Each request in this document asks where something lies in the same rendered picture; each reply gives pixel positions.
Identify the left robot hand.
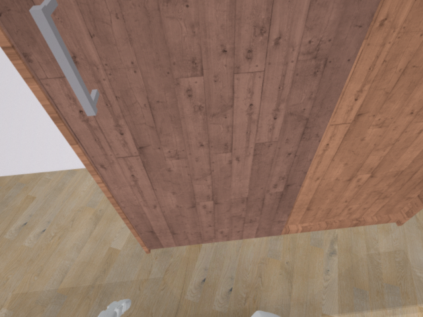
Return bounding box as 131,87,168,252
98,299,132,317

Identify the handle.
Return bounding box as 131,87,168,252
29,0,99,116

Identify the wardrobe door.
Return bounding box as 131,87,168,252
0,0,381,250
285,0,423,226

